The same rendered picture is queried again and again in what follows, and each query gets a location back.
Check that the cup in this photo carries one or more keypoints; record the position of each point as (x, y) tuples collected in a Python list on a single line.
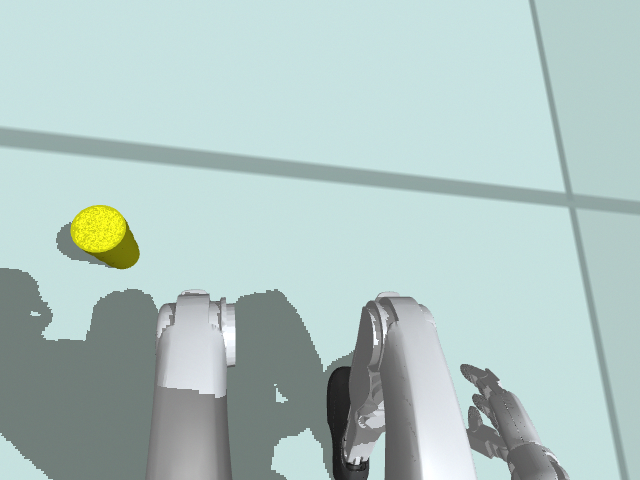
[(103, 232)]

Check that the right robot arm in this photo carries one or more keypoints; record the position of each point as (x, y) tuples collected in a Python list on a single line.
[(534, 462)]

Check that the right robot foot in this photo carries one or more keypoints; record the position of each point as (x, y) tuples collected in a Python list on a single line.
[(338, 405)]

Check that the right robot hand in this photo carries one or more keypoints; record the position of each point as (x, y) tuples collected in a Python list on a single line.
[(505, 411)]

